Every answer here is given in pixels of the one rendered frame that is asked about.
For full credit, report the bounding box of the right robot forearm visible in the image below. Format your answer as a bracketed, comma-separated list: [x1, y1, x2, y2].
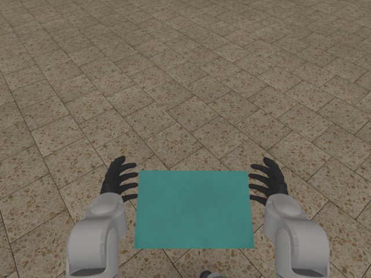
[263, 193, 330, 278]

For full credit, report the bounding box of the carton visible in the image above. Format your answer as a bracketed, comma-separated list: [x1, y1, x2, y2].
[134, 170, 254, 249]

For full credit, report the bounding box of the left robot forearm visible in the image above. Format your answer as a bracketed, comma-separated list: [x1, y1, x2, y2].
[66, 192, 128, 278]

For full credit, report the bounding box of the robot right hand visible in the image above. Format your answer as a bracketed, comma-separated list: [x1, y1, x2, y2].
[248, 157, 289, 206]

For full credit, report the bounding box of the robot left hand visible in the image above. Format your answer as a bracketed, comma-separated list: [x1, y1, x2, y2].
[100, 156, 138, 202]

